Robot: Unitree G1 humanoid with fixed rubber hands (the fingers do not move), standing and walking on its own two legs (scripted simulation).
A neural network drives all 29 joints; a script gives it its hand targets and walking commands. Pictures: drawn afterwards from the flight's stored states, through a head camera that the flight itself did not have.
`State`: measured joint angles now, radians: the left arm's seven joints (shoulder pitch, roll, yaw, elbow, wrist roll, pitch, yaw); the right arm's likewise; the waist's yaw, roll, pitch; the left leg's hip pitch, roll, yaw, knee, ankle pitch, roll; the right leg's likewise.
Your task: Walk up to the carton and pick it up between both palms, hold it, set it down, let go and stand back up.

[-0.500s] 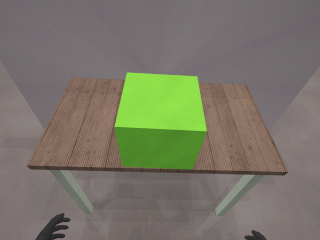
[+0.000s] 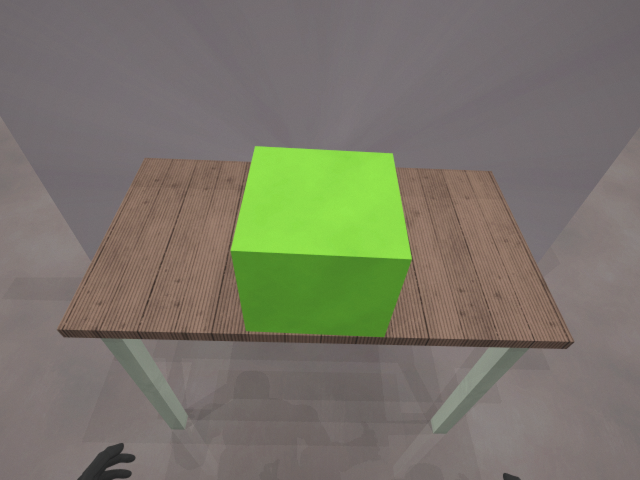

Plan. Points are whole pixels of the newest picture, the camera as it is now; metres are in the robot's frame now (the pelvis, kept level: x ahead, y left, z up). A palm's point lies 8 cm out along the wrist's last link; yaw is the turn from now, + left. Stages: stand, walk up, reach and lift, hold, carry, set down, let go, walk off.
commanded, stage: stand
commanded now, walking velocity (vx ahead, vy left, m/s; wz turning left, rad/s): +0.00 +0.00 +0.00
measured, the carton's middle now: (319, 241) +0.49 +0.00 -0.02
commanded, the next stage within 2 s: none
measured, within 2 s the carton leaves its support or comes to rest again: neither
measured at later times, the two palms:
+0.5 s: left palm out of the picture +0.10 +0.29 -0.10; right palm out of the picture +0.06 -0.28 -0.11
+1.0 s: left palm out of the picture +0.09 +0.29 -0.10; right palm out of the picture +0.06 -0.28 -0.12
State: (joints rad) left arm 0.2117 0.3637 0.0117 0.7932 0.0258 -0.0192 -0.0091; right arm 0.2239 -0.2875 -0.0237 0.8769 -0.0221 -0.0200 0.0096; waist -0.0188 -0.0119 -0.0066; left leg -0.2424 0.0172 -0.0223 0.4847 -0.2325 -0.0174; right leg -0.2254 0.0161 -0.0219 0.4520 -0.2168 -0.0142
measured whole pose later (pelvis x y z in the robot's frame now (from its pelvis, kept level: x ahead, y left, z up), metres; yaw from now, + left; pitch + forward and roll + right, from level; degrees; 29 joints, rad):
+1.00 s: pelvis -0.01 +0.00 +0.00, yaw +0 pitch -1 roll -1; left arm 0.21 0.37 0.01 0.88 0.03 -0.02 -0.01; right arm 0.22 -0.30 -0.02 0.96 -0.02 -0.02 0.01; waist -0.02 0.00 -0.01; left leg -0.24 0.02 -0.02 0.48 -0.22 -0.02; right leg -0.23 0.02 -0.02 0.45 -0.21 -0.01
